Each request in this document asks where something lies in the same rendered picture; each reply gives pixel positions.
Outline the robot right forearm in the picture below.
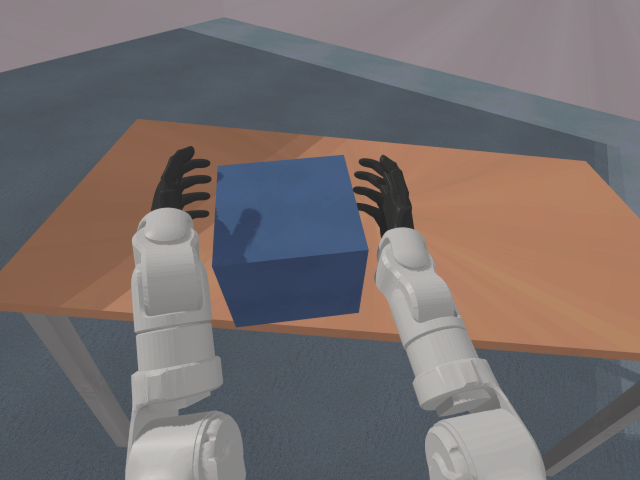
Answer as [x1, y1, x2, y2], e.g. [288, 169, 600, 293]
[374, 227, 546, 477]

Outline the right robot hand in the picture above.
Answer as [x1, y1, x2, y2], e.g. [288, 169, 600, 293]
[353, 155, 414, 238]

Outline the carton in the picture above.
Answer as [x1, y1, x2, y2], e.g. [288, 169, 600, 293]
[212, 155, 369, 327]

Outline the table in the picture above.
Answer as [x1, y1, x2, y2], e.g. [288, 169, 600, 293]
[0, 119, 640, 476]

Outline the robot left upper arm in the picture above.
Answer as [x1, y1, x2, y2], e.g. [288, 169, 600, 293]
[126, 411, 246, 480]

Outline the robot right upper arm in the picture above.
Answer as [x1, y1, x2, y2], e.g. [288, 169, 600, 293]
[425, 408, 546, 480]

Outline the left robot hand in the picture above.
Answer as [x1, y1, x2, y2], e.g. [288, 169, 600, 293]
[151, 146, 211, 219]

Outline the robot left forearm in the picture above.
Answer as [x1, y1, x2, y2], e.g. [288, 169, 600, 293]
[125, 208, 223, 480]

